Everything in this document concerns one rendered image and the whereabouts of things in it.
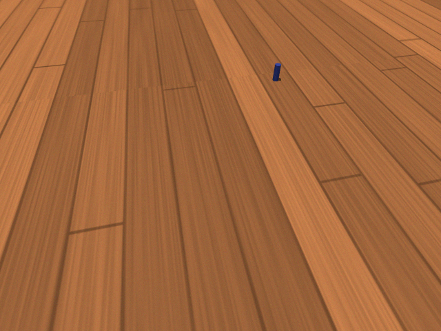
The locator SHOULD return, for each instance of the can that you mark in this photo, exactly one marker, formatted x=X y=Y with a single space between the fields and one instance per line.
x=276 y=71

